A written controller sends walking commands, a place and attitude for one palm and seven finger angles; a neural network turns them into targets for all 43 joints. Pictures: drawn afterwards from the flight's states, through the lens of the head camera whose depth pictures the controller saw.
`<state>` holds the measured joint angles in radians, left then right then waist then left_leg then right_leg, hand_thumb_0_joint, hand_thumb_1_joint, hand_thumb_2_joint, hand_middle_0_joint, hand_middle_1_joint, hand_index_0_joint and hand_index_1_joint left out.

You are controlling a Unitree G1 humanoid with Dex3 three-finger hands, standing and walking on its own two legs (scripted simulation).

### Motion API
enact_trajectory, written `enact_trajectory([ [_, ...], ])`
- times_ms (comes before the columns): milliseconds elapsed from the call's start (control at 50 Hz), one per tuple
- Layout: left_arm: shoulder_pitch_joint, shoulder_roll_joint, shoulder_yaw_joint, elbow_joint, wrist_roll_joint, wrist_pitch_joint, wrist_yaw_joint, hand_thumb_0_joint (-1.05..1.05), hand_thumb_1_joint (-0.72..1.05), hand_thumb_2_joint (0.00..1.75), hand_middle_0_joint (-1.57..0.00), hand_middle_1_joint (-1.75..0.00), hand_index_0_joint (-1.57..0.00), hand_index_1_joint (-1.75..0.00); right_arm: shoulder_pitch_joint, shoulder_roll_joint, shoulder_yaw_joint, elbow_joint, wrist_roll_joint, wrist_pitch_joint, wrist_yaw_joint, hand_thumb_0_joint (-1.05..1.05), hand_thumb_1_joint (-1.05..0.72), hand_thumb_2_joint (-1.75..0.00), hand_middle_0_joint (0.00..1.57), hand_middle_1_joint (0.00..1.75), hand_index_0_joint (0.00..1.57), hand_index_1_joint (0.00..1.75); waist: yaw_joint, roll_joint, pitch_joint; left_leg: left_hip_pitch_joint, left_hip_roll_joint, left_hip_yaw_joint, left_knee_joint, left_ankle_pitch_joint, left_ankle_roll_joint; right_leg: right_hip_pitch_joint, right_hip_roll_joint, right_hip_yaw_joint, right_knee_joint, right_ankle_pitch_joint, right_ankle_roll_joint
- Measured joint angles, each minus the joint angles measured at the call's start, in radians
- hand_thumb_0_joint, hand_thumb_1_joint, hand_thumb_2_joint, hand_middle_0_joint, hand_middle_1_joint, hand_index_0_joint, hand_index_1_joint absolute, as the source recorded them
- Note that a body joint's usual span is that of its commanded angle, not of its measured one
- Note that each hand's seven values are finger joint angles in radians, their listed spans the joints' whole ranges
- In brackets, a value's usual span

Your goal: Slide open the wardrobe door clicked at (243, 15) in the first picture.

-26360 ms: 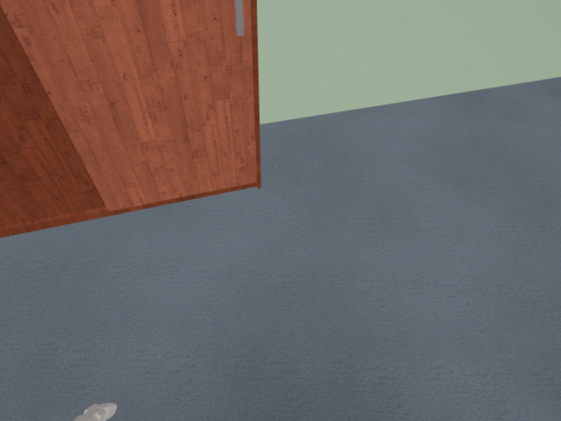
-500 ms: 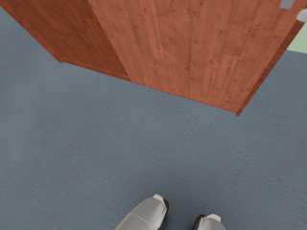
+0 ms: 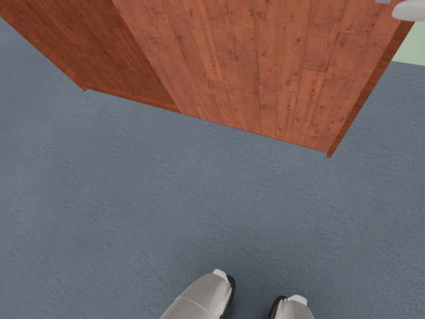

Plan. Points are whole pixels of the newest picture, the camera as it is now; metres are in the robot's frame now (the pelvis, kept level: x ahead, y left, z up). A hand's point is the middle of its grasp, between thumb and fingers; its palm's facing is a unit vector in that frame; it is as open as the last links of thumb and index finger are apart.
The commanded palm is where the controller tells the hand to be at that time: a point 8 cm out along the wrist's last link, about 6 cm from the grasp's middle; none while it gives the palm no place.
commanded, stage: feel for the door with the fingertips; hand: right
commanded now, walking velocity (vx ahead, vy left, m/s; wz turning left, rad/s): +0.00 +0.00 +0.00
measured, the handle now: out of the picture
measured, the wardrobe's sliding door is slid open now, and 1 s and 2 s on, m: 0.00 0.00 0.00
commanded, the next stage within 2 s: slide the fingers in behind the handle in 0.46 s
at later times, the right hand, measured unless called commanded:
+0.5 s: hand out of the picture +0.64 -0.09 +0.14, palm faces +0.07 +1.00 +0.01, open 13.8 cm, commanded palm +0.64 -0.12 +0.14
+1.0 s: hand out of the picture +0.64 -0.10 +0.14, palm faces +0.05 +1.00 +0.01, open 14.0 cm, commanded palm +0.62 -0.11 +0.14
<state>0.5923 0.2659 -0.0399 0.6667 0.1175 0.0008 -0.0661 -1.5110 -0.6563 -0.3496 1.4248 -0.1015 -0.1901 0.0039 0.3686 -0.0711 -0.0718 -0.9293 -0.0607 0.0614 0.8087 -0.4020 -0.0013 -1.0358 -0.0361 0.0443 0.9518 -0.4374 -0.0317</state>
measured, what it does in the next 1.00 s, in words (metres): stands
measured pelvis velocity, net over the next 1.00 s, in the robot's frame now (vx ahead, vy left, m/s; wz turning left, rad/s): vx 0.00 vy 0.01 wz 0.00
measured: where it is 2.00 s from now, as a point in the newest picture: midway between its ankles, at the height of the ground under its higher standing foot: outside the picture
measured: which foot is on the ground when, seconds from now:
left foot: down 0.00-1.00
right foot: down 0.00-1.00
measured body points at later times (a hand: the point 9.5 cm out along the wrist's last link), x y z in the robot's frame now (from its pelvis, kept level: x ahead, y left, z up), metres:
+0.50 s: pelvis +0.00 +0.01 +0.00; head +0.20 +0.00 +0.41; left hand -0.13 +0.24 -0.07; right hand +0.63 -0.15 +0.14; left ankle -0.03 +0.13 -0.68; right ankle -0.02 -0.09 -0.68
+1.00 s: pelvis +0.00 +0.01 +0.00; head +0.19 -0.01 +0.41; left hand -0.14 +0.23 -0.06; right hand +0.63 -0.15 +0.14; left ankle -0.03 +0.13 -0.68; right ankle -0.02 -0.09 -0.68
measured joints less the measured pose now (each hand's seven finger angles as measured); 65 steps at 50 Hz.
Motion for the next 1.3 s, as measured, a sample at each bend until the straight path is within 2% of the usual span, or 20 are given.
enact_trajectory([
  [100, -0.013, -0.007, 0.006, -0.007, 0.006, -0.003, -0.015, 0.0, 0.91, 0.9, -0.2, -0.3, -0.2, -0.3, 0.013, 0.048, -0.002, -0.021, -0.006, -0.01, -0.032, -0.01, 0.49, -0.3, 0.3, 1.2, 0.3, 1.2, -0.008, -0.002, -0.007, 0.004, 0.001, -0.002, 0.005, -0.007, 0.0, 0.005, 0.002, -0.001, 0.002, -0.007, 0.0],
  [200, -0.023, -0.012, 0.006, -0.016, 0.007, -0.002, -0.024, 0.0, 0.91, 0.9, -0.2, -0.3, -0.2, -0.3, 0.028, 0.07, -0.02, -0.02, -0.014, -0.014, -0.057, -0.01, 0.49, -0.3, 0.3, 1.2, 0.3, 1.2, -0.012, -0.007, -0.01, 0.009, 0.001, -0.008, 0.006, -0.011, 0.001, 0.016, 0.001, -0.006, -0.004, -0.009, 0.001],
  [360, -0.03, -0.012, 0.002, -0.018, 0.003, -0.003, -0.02, 0.0, 0.91, 0.9, -0.2, -0.3, -0.2, -0.3, 0.024, 0.031, -0.052, 0.005, -0.028, -0.032, -0.06, -0.01, 0.49, -0.3, 0.3, 1.2, 0.3, 1.2, -0.006, -0.012, -0.002, 0.008, -0.004, -0.017, 0.012, -0.013, 0.006, 0.023, -0.004, -0.013, -0.007, -0.009, 0.005],
  [460, -0.02, -0.005, -0.001, -0.011, -0.002, 0.0, -0.011, 0.0, 0.91, 0.9, -0.2, -0.3, -0.2, -0.3, 0.002, 0.001, -0.046, 0.033, -0.026, -0.026, -0.041, -0.01, 0.49, -0.3, 0.3, 1.2, 0.31, 1.21, -0.003, -0.012, 0.004, 0.007, -0.008, -0.014, 0.008, -0.008, 0.01, 0.023, -0.007, -0.009, -0.011, -0.004, 0.01],
  [580, -0.004, 0.009, 0.0, -0.005, -0.001, -0.003, -0.001, 0.0, 0.91, 0.9, -0.2, -0.3, -0.2, -0.3, -0.033, -0.03, -0.032, 0.062, -0.031, -0.022, -0.033, -0.01, 0.49, -0.3, 0.3, 1.2, 0.33, 1.23, 0.014, -0.009, 0.007, -0.008, -0.012, -0.004, 0.012, -0.005, 0.015, 0.003, -0.01, 0.002, -0.003, -0.001, 0.014],
  [820, 0.023, 0.011, 0.002, 0.001, -0.002, 0.001, -0.006, 0.0, 0.91, 0.9, -0.2, -0.3, -0.2, -0.3, 0.0, -0.031, -0.04, 0.021, -0.02, -0.013, -0.019, -0.01, 0.49, -0.3, 0.3, 1.2, 0.31, 1.21, 0.014, -0.004, 0.006, -0.003, -0.016, -0.007, -0.003, 0.007, 0.015, 0.007, -0.014, 0.0, -0.013, 0.006, 0.014],
  [1040, 0.006, -0.004, 0.008, 0.008, -0.004, -0.007, -0.017, 0.0, 0.91, 0.9, -0.2, -0.3, -0.2, -0.3, 0.041, 0.04, -0.013, 0.0, 0.008, -0.021, -0.035, -0.01, 0.49, -0.3, 0.3, 1.2, 0.3, 1.2, -0.011, -0.006, -0.01, 0.027, -0.007, -0.008, -0.015, 0.003, 0.009, 0.035, -0.004, 0.0, -0.024, 0.005, 0.009],
  [1220, -0.025, -0.006, 0.017, 0.0, 0.002, -0.016, -0.025, 0.0, 0.91, 0.9, -0.2, -0.3, -0.2, -0.3, 0.035, 0.083, -0.002, -0.002, -0.005, -0.044, -0.076, -0.01, 0.5, -0.3, 0.3, 1.2, 0.3, 1.2, -0.013, -0.008, -0.018, 0.013, 0.0, -0.009, 0.01, -0.008, 0.005, 0.024, 0.002, -0.003, -0.007, -0.002, 0.006],
  [1300, -0.03, -0.006, 0.015, 0.003, 0.002, -0.015, -0.028, 0.0, 0.91, 0.9, -0.2, -0.3, -0.2, -0.3, 0.018, 0.099, 0.006, 0.013, -0.01, -0.033, -0.095, -0.01, 0.5, -0.3, 0.3, 1.2, 0.3, 1.2, -0.014, -0.009, -0.016, 0.005, 0.002, -0.008, 0.019, -0.011, 0.004, 0.017, 0.005, -0.002, -0.001, -0.003, 0.006],
])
